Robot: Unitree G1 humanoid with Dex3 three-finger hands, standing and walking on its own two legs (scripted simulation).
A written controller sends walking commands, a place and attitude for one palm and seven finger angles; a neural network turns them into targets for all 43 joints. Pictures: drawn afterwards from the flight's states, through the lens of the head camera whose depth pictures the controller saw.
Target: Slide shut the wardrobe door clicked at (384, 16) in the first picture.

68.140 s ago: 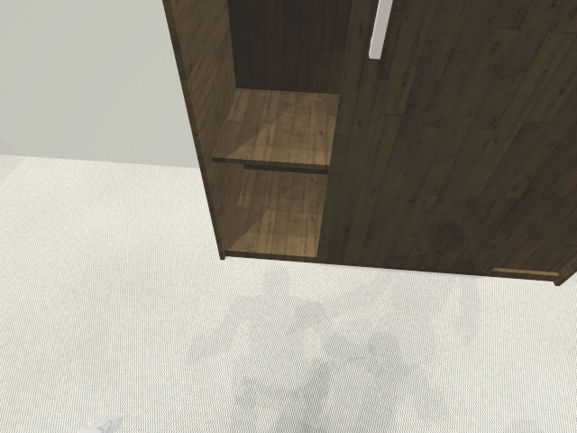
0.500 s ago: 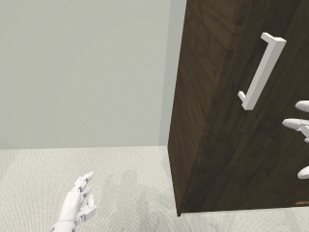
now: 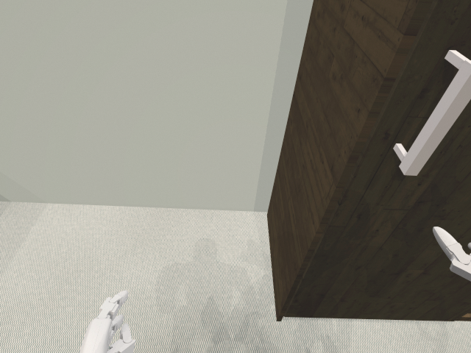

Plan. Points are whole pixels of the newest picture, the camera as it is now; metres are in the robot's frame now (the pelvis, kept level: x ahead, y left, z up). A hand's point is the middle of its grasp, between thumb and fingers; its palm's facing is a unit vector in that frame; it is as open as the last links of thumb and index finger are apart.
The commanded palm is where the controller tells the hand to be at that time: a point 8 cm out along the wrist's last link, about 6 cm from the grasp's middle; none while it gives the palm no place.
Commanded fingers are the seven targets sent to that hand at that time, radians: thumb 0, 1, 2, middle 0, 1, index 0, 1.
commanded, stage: draw the hand back to the body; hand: right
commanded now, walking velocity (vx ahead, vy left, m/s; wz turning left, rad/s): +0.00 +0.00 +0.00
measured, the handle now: (430, 117) +0.40 -0.29 +0.25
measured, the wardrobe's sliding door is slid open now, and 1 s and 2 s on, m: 0.00 0.00 0.00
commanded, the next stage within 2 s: step back with the hand held close in 0.56 s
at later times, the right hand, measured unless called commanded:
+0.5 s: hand (463, 263) +0.19 -0.27 +0.17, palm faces +0.53 +0.77 -0.35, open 7.5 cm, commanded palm +0.14 -0.30 +0.18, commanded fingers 0.00 -0.90 -0.90 0.20 0.30 0.20 0.30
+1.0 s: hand out of the picture +0.17 -0.28 +0.17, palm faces +0.41 +0.75 -0.53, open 7.4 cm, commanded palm +0.10 -0.31 +0.19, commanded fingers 0.00 -0.90 -0.90 0.20 0.30 0.20 0.30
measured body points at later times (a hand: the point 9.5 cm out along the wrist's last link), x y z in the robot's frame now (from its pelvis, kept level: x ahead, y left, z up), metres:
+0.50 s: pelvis +0.00 +0.00 +0.00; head -0.03 +0.02 +0.45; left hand +0.19 +0.22 -0.07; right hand +0.16 -0.31 +0.19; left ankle +0.03 +0.19 -0.73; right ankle -0.01 -0.19 -0.73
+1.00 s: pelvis -0.04 -0.02 -0.01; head -0.02 -0.01 +0.44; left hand +0.13 +0.23 -0.08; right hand +0.14 -0.32 +0.19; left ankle +0.03 +0.19 -0.73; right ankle -0.01 -0.19 -0.73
